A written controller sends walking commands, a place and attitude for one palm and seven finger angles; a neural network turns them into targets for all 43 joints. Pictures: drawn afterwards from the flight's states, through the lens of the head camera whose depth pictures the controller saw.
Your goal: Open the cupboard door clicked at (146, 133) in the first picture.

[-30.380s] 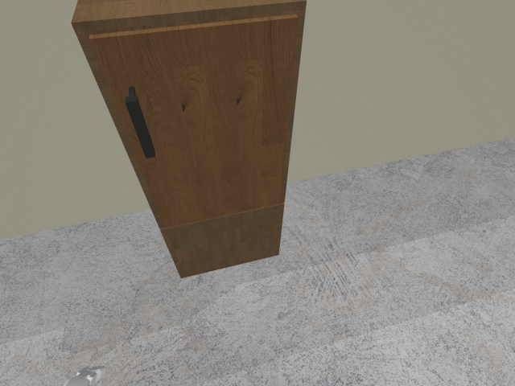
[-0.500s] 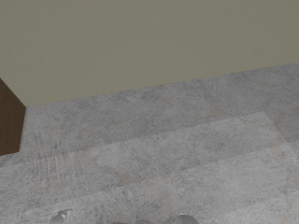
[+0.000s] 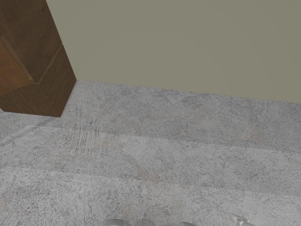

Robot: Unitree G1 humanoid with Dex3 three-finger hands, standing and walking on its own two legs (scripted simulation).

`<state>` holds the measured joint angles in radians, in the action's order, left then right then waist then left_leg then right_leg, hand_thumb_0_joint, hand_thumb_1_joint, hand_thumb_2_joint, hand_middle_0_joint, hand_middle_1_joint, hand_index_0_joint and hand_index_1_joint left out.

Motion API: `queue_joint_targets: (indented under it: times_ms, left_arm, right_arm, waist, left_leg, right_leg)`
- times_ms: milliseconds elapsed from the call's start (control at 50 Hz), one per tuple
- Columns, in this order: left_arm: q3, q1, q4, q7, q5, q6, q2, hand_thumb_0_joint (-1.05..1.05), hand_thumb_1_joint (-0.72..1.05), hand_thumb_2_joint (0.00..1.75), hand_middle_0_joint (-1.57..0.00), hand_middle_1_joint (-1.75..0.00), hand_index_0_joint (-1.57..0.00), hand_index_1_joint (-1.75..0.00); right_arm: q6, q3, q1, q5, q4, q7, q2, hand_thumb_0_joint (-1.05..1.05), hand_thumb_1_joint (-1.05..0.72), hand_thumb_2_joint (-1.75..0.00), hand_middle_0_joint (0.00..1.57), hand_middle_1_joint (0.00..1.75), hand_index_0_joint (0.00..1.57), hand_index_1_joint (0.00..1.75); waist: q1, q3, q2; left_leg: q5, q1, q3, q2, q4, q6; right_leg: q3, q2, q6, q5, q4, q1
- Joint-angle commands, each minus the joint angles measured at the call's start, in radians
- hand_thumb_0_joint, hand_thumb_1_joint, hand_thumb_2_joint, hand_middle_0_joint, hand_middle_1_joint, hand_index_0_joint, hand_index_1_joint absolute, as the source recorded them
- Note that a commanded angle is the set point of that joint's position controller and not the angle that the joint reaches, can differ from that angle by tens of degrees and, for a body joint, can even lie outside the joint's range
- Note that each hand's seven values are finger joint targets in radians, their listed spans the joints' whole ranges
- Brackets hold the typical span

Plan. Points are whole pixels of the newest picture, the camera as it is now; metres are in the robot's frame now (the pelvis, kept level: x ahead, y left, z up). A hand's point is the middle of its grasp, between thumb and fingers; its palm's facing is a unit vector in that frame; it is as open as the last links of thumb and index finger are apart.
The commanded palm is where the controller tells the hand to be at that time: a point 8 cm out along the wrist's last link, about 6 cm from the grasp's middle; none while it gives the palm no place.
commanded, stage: turn to face it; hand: left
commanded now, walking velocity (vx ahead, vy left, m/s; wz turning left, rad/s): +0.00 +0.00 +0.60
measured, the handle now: out of the picture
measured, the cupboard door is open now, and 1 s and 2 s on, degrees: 45 45 45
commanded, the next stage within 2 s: take the last steps up to it in 1.16 s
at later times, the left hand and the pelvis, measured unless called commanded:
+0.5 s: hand out of the picture +0.04 +0.18 -0.14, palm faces +0.29 -0.92 -0.25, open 7.4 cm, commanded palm none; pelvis +0.02 -0.04 +0.02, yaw +19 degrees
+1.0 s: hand out of the picture +0.01 +0.19 -0.14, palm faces +0.54 -0.79 -0.30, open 7.4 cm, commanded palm none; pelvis +0.04 -0.05 +0.01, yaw +34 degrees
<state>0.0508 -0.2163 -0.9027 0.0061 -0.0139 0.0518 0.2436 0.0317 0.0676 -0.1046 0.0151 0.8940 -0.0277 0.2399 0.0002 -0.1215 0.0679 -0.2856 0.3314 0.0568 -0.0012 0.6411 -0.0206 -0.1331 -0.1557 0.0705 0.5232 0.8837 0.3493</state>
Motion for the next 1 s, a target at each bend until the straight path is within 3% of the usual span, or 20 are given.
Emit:
queue_joint_targets:
  times_ms: [0, 160, 220, 240, 260, 300, 360, 480, 540, 560, 580, 600, 720, 820, 880, 900, 920, 940, 960, 980]
  left_arm:
    - [0.039, 0.106, 0.118, 0.01, -0.005, -0.021, 0.095, 0.0, 0.9, 0.9, -0.2, -0.3, -0.2, -0.3]
    - [0.032, 0.058, 0.094, 0.002, 0.006, -0.024, 0.073, 0.0, 0.9, 0.9, -0.2, -0.3, -0.2, -0.3]
    - [0.043, -0.048, 0.074, 0.008, 0.005, -0.04, 0.102, 0.0, 0.9, 0.9, -0.2, -0.3, -0.2, -0.3]
    - [0.059, -0.083, 0.069, 0.017, -0.008, -0.052, 0.172, 0.0, 0.9, 0.9, -0.2, -0.3, -0.2, -0.3]
    - [0.072, -0.086, 0.075, 0.023, -0.017, -0.054, 0.253, 0.0, 0.9, 0.9, -0.2, -0.3, -0.2, -0.3]
    - [0.054, 0.011, 0.101, 0.032, -0.011, -0.053, 0.185, 0.0, 0.9, 0.9, -0.2, -0.3, -0.2, -0.3]
    - [0.034, 0.062, 0.115, 0.027, -0.008, -0.054, 0.135, 0.0, 0.9, 0.9, -0.2, -0.3, -0.2, -0.3]
    - [0.055, -0.042, 0.076, 0.023, -0.016, -0.058, 0.188, 0.0, 0.9, 0.9, -0.2, -0.3, -0.2, -0.3]
    - [0.062, -0.03, 0.067, 0.015, -0.003, -0.054, 0.195, 0.0, 0.9, 0.9, -0.2, -0.3, -0.2, -0.3]
    - [0.057, -0.019, 0.082, 0.009, 0.005, -0.05, 0.17, 0.0, 0.9, 0.9, -0.2, -0.3, -0.2, -0.3]
    - [0.038, 0.014, 0.126, 0.001, 0.012, -0.045, 0.089, 0.0, 0.9, 0.9, -0.2, -0.3, -0.2, -0.3]
    - [0.026, 0.09, 0.152, 0.01, 0.004, -0.032, 0.091, 0.0, 0.9, 0.9, -0.2, -0.3, -0.2, -0.3]
    - [0.035, 0.062, 0.085, 0.001, -0.001, -0.017, 0.081, 0.0, 0.9, 0.9, -0.2, -0.3, -0.2, -0.3]
    - [0.027, 0.071, 0.086, 0.002, 0.002, -0.02, 0.063, 0.0, 0.9, 0.9, -0.2, -0.3, -0.2, -0.3]
    - [0.031, -0.02, 0.06, 0.005, 0.005, -0.029, 0.067, 0.0, 0.9, 0.9, -0.2, -0.3, -0.2, -0.3]
    - [0.035, -0.059, 0.051, 0.008, 0.003, -0.037, 0.092, 0.0, 0.9, 0.9, -0.2, -0.3, -0.2, -0.3]
    - [0.05, -0.088, 0.048, 0.017, -0.008, -0.048, 0.149, 0.0, 0.9, 0.9, -0.2, -0.3, -0.2, -0.3]
    - [0.065, -0.09, 0.053, 0.021, -0.019, -0.053, 0.232, 0.0, 0.9, 0.9, -0.2, -0.3, -0.2, -0.3]
    - [0.057, -0.075, 0.062, 0.024, -0.013, -0.053, 0.23, 0.0, 0.9, 0.9, -0.2, -0.3, -0.2, -0.3]
    - [0.045, -0.005, 0.076, 0.024, -0.011, -0.054, 0.177, 0.0, 0.9, 0.9, -0.2, -0.3, -0.2, -0.3]
  right_arm:
    - [-0.014, 0.05, -0.102, 0.013, -0.047, 0.043, 0.225, 0.0, -0.9, -0.9, 0.2, 0.3, 0.2, 0.3]
    - [-0.007, 0.047, -0.052, 0.015, -0.056, 0.044, 0.208, 0.0, -0.9, -0.9, 0.2, 0.3, 0.2, 0.3]
    - [0.0, 0.048, 0.004, 0.002, -0.074, 0.039, 0.185, 0.0, -0.9, -0.9, 0.2, 0.3, 0.2, 0.3]
    - [0.0, 0.042, 0.004, -0.008, -0.088, 0.032, 0.129, 0.0, -0.9, -0.9, 0.2, 0.3, 0.2, 0.3]
    - [0.0, 0.035, 0.017, -0.01, -0.115, 0.027, 0.087, 0.0, -0.9, -0.9, 0.2, 0.3, 0.2, 0.3]
    - [0.012, 0.046, -0.007, 0.0, -0.095, 0.016, 0.118, 0.0, -0.9, -0.9, 0.2, 0.3, 0.2, 0.3]
    - [0.026, 0.034, -0.008, 0.002, -0.061, 0.002, 0.091, 0.0, -0.9, -0.9, 0.2, 0.3, 0.2, 0.3]
    - [0.009, 0.009, 0.057, -0.007, -0.08, -0.008, 0.043, 0.0, -0.9, -0.9, 0.2, 0.3, 0.2, 0.3]
    - [-0.005, 0.015, -0.041, -0.002, -0.057, -0.004, 0.078, 0.0, -0.9, -0.9, 0.2, 0.3, 0.2, 0.3]
    - [-0.012, 0.032, -0.106, 0.002, -0.042, 0.001, 0.141, 0.0, -0.9, -0.9, 0.2, 0.3, 0.2, 0.3]
    - [-0.018, 0.062, -0.19, 0.009, -0.035, 0.011, 0.259, 0.0, -0.9, -0.9, 0.2, 0.3, 0.2, 0.3]
    - [-0.008, 0.067, -0.251, 0.004, -0.012, 0.022, 0.283, 0.0, -0.9, -0.9, 0.2, 0.3, 0.2, 0.3]
    - [-0.021, 0.032, -0.078, 0.012, -0.049, 0.049, 0.186, 0.0, -0.9, -0.9, 0.2, 0.3, 0.2, 0.3]
    - [-0.011, 0.038, -0.079, 0.016, -0.04, 0.045, 0.192, 0.0, -0.9, -0.9, 0.2, 0.3, 0.2, 0.3]
    - [-0.002, 0.039, -0.031, 0.01, -0.05, 0.041, 0.186, 0.0, -0.9, -0.9, 0.2, 0.3, 0.2, 0.3]
    - [-0.002, 0.036, -0.016, 0.003, -0.053, 0.037, 0.169, 0.0, -0.9, -0.9, 0.2, 0.3, 0.2, 0.3]
    - [-0.001, 0.03, -0.019, -0.005, -0.064, 0.033, 0.115, 0.0, -0.9, -0.9, 0.2, 0.3, 0.2, 0.3]
    - [-0.001, 0.021, -0.011, -0.007, -0.087, 0.029, 0.062, 0.0, -0.9, -0.9, 0.2, 0.3, 0.2, 0.3]
    - [0.005, 0.029, 0.007, -0.001, -0.085, 0.024, 0.107, 0.0, -0.9, -0.9, 0.2, 0.3, 0.2, 0.3]
    - [0.01, 0.032, -0.018, 0.002, -0.069, 0.018, 0.097, 0.0, -0.9, -0.9, 0.2, 0.3, 0.2, 0.3]
  waist:
    - [0.053, 0.178, -0.314]
    - [0.017, 0.193, -0.238]
    - [-0.042, 0.202, -0.175]
    - [-0.064, 0.206, 0.026]
    - [-0.074, 0.167, 0.28]
    - [-0.014, 0.114, 0.112]
    - [0.012, 0.105, 0.188]
    - [-0.045, 0.161, 0.127]
    - [0.01, 0.203, 0.08]
    - [0.05, 0.245, -0.056]
    - [0.098, 0.272, -0.369]
    - [0.114, 0.278, -0.317]
    - [0.021, 0.189, -0.22]
    - [0.026, 0.173, -0.22]
    - [-0.019, 0.174, -0.216]
    - [-0.04, 0.177, -0.174]
    - [-0.057, 0.178, -0.018]
    - [-0.065, 0.147, 0.259]
    - [-0.065, 0.132, 0.205]
    - [-0.018, 0.102, 0.132]
  left_leg:
    - [0.406, -0.188, -0.379, 0.295, -0.265, -0.171]
    - [0.416, -0.132, -0.353, 0.204, -0.229, -0.13]
    - [0.278, 0.027, -0.343, 0.134, -0.137, -0.066]
    - [0.051, 0.184, -0.251, 0.035, 0.015, -0.002]
    - [-0.309, 0.293, -0.087, -0.088, 0.284, 0.066]
    - [-0.263, 0.253, -0.144, 0.003, 0.546, 0.052]
    - [-0.182, 0.23, -0.066, 0.032, 0.53, 0.084]
    - [-0.172, 0.107, 0.045, 0.009, 0.116, 0.081]
    - [0.044, -0.098, 0.055, -0.01, -0.15, 0.058]
    - [0.227, -0.275, -0.046, 0.071, -0.207, 0.021]
    - [0.599, -0.405, -0.455, 0.361, -0.249, -0.131]
    - [0.742, -0.386, -0.487, 0.424, -0.236, -0.215]
    - [0.423, -0.184, -0.307, 0.235, -0.271, -0.14]
    - [0.328, -0.117, -0.335, 0.216, -0.272, -0.14]
    - [0.275, -0.019, -0.333, 0.179, -0.217, -0.106]
    - [0.208, 0.05, -0.309, 0.14, -0.171, -0.071]
    - [0.034, 0.182, -0.236, 0.052, -0.032, -0.015]
    - [-0.262, 0.277, -0.079, -0.083, 0.223, 0.054]
    - [-0.324, 0.243, -0.128, -0.027, 0.43, 0.042]
    - [-0.245, 0.235, -0.147, -0.007, 0.51, 0.039]
  right_leg:
    - [0.132, 0.026, 0.014, -0.003, 0.266, 0.229]
    - [0.095, 0.124, 0.006, -0.079, -0.104, 0.01]
    - [0.093, 0.129, -0.005, -0.283, -0.421, -0.246]
    - [0.273, -0.05, -0.052, -0.257, -0.58, -0.378]
    - [0.531, -0.31, -0.177, -0.347, -0.651, -0.345]
    - [0.398, -0.298, -0.235, -0.347, -0.631, -0.167]
    - [0.16, -0.172, -0.184, -0.605, -0.552, -0.189]
    - [0.08, -0.202, -0.172, -0.799, -0.438, -0.318]
    - [0.007, -0.178, -0.097, -0.768, -0.278, -0.243]
    - [-0.035, -0.14, -0.042, -0.619, -0.128, -0.093]
    - [-0.057, 0.016, 0.037, 0.037, 0.112, 0.195]
    - [0.069, 0.03, 0.022, 0.163, 0.23, 0.239]
    - [0.132, 0.055, 0.016, -0.08, 0.216, 0.175]
    - [0.096, 0.108, 0.006, -0.06, -0.048, 0.037]
    - [0.072, 0.143, -0.004, -0.2, -0.277, -0.145]
    - [0.086, 0.127, -0.009, -0.282, -0.401, -0.245]
    - [0.251, -0.026, -0.053, -0.225, -0.552, -0.349]
    - [0.52, -0.277, -0.172, -0.269, -0.65, -0.315]
    - [0.52, -0.336, -0.241, -0.298, -0.658, -0.184]
    - [0.414, -0.261, -0.234, -0.274, -0.649, -0.13]
